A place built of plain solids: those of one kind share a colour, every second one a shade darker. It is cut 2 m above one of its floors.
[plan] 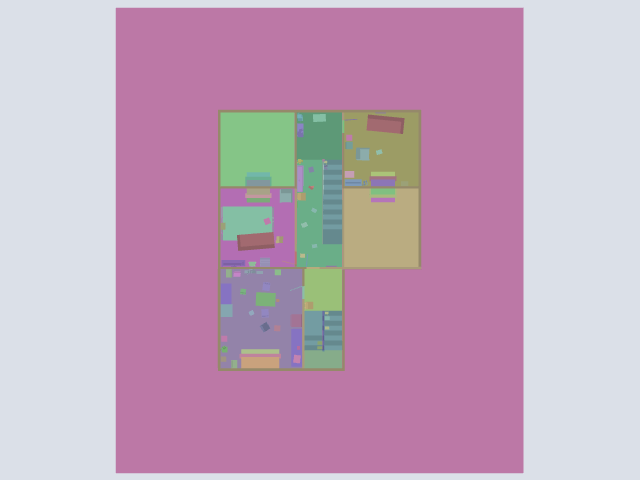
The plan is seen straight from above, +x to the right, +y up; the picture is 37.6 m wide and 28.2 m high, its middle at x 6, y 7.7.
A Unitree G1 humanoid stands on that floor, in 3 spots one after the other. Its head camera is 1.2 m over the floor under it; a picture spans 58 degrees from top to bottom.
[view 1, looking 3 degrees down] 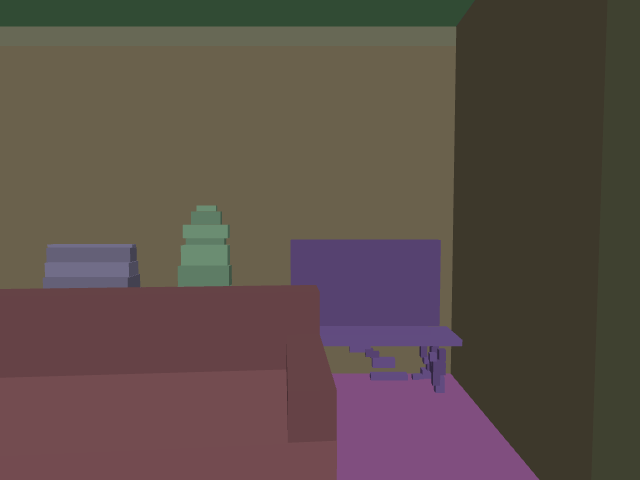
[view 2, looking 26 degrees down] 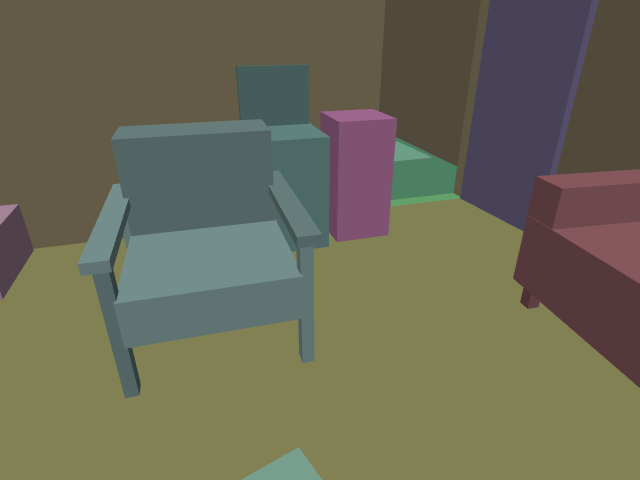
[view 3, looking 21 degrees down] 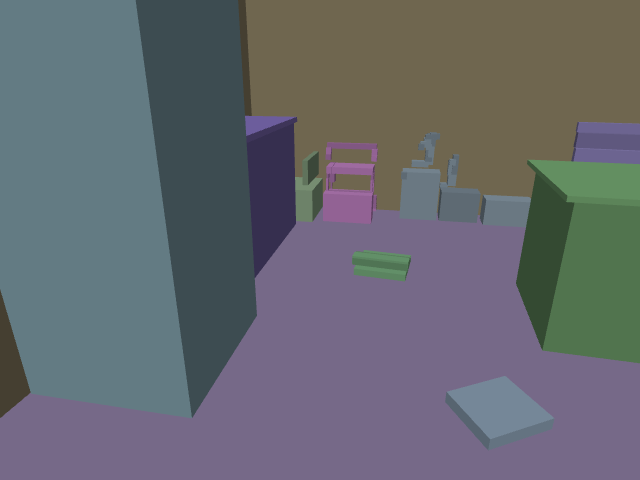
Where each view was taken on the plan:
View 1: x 1.18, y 9.43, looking -90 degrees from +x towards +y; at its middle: tv_stand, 3.12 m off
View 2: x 10.18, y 12.72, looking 163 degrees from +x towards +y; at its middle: armchair_frame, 1.46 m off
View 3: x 1.57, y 2.02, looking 101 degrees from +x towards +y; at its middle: floor_kitchen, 3.35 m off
